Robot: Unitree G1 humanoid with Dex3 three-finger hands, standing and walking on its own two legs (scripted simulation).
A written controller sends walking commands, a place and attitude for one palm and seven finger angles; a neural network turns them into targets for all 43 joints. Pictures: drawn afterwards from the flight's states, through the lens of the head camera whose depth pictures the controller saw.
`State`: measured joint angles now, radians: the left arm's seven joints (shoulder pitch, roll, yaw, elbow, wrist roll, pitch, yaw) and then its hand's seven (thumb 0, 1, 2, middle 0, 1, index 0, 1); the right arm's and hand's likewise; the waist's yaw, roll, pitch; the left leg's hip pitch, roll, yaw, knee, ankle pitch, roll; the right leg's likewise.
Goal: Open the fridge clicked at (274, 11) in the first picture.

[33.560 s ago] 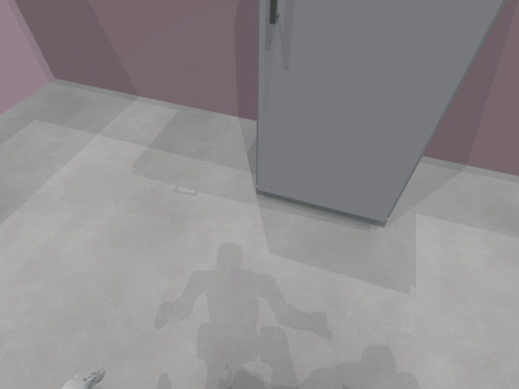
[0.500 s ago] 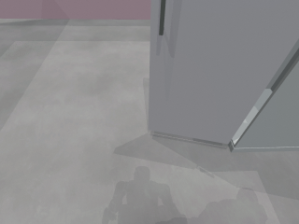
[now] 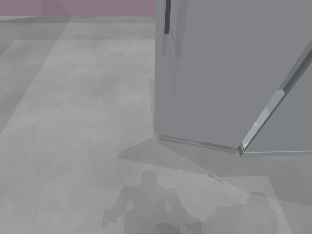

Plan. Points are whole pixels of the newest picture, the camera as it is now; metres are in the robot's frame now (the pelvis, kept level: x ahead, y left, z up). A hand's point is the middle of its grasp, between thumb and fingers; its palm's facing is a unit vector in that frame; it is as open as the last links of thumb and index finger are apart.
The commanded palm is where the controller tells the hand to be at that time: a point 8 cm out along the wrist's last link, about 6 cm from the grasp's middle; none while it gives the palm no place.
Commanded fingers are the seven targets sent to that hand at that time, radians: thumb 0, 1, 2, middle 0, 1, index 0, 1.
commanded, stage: look to check the result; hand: left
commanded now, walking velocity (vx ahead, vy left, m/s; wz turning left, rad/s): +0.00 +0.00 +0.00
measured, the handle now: out of the picture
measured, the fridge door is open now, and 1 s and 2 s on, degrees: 76 76 76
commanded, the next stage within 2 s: stand and wait in 0.26 s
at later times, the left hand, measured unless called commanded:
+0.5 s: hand out of the picture +0.10 +0.24 -0.16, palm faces -0.02 -0.95 -0.32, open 7.4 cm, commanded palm none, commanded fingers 0.00 0.90 0.90 -0.20 -0.30 -0.20 -0.30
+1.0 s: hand out of the picture +0.10 +0.23 -0.16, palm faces -0.02 -0.95 -0.32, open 7.4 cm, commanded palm none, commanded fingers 0.00 0.90 0.90 -0.20 -0.30 -0.20 -0.30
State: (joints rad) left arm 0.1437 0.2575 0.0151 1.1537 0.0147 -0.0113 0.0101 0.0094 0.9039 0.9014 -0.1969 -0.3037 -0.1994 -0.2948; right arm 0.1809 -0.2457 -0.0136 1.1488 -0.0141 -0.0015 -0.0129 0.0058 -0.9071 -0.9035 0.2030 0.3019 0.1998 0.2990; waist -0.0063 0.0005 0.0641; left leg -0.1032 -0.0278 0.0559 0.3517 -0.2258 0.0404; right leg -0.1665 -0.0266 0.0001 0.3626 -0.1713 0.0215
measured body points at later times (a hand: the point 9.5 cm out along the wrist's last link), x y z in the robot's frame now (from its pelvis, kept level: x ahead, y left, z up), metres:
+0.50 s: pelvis +0.01 -0.01 +0.00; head +0.03 +0.00 +0.45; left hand +0.10 +0.29 -0.13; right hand +0.09 -0.30 -0.13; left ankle -0.02 +0.09 -0.75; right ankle +0.02 -0.13 -0.75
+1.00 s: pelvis +0.02 -0.01 +0.00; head +0.05 -0.01 +0.45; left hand +0.10 +0.28 -0.14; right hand +0.09 -0.30 -0.13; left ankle -0.02 +0.09 -0.75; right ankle +0.02 -0.13 -0.75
